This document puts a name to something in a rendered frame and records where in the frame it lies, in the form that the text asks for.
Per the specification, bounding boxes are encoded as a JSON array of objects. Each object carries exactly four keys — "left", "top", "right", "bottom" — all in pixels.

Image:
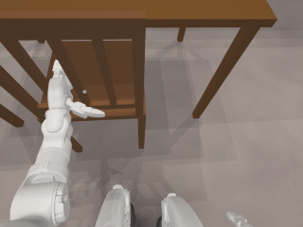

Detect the robot left thigh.
[{"left": 95, "top": 188, "right": 131, "bottom": 227}]

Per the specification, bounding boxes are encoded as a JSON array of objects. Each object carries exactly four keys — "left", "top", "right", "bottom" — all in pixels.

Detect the robot right thigh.
[{"left": 161, "top": 196, "right": 204, "bottom": 227}]

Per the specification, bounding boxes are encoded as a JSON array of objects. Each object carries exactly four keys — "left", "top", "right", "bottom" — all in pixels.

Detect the robot thigh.
[
  {"left": 95, "top": 188, "right": 131, "bottom": 227},
  {"left": 161, "top": 196, "right": 204, "bottom": 227}
]

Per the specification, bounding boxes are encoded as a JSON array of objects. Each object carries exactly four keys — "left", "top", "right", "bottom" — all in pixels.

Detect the chair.
[{"left": 0, "top": 10, "right": 147, "bottom": 153}]

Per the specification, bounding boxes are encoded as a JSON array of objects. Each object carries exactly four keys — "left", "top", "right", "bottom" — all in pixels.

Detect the robot left upper arm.
[{"left": 0, "top": 181, "right": 70, "bottom": 227}]

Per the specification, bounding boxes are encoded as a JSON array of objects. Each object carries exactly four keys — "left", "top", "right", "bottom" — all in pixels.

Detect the left robot hand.
[{"left": 47, "top": 60, "right": 105, "bottom": 119}]

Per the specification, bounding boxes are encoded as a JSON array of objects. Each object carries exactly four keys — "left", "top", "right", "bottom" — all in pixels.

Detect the robot left forearm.
[{"left": 9, "top": 108, "right": 73, "bottom": 220}]

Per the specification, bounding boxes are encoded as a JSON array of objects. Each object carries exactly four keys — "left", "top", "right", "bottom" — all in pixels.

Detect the table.
[{"left": 0, "top": 0, "right": 277, "bottom": 128}]

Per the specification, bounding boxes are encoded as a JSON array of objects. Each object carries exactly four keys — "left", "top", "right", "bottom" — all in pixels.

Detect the right robot hand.
[{"left": 226, "top": 211, "right": 253, "bottom": 227}]

